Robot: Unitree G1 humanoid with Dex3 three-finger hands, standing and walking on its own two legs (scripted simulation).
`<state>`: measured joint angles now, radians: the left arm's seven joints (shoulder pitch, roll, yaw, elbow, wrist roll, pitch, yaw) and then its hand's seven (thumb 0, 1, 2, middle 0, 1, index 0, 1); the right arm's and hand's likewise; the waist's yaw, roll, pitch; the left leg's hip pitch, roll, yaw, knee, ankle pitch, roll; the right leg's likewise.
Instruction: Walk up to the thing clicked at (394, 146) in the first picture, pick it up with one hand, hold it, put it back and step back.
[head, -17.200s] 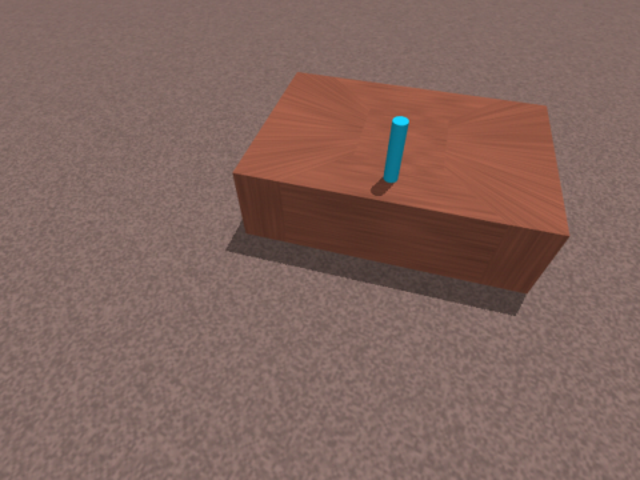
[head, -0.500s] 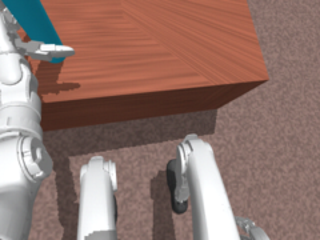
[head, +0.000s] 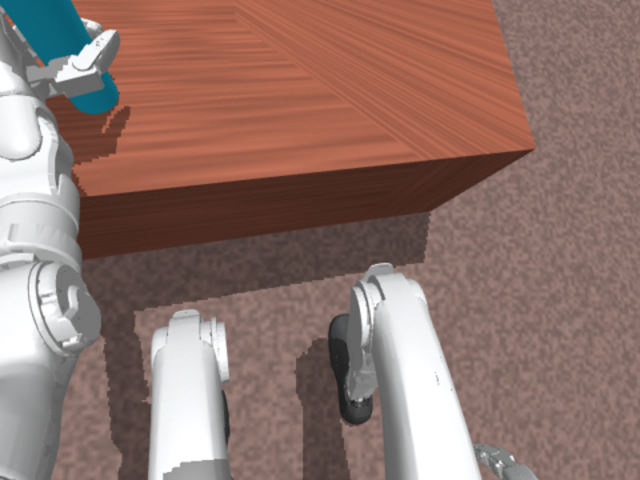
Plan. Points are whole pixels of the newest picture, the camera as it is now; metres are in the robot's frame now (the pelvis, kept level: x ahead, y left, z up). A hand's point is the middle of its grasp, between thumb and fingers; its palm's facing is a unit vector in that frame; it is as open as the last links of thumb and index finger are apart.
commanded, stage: close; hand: left
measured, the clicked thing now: (45, 14) +0.59 +0.18 +0.03
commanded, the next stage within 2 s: settle in 0.12 s
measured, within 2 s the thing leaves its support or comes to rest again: leaves its support in 0.62 s
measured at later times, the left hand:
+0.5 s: hand (72, 44) +0.58 +0.17 +0.00, palm faces +0.16 -0.99 -0.04, open 7.1 cm
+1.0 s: hand out of the picture +0.58 +0.16 +0.07, palm faces +0.16 -0.99 -0.04, open 7.1 cm
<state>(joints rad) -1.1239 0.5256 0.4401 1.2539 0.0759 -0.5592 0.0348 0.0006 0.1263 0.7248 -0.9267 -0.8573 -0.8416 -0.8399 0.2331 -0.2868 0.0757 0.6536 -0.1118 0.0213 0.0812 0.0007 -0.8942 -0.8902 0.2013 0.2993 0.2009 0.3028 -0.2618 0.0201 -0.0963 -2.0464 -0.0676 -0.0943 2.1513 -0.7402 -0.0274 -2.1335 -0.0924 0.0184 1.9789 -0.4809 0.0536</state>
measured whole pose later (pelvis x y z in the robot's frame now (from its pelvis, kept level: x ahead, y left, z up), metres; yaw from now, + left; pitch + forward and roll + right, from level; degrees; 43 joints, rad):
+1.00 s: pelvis +0.02 +0.00 +0.07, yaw +0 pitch +37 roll -4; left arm -1.01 0.43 0.37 1.11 0.02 -0.47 0.06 0.01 -0.01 1.08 -0.91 -1.08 -0.87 -1.10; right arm 0.25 -0.28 0.04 0.65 -0.08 0.01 0.05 0.00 -0.88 -0.90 0.20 0.30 0.20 0.30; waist -0.22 0.03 -0.14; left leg -1.83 -0.05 -0.08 1.92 -0.74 -0.01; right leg -1.92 -0.09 0.01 1.78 -0.51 0.05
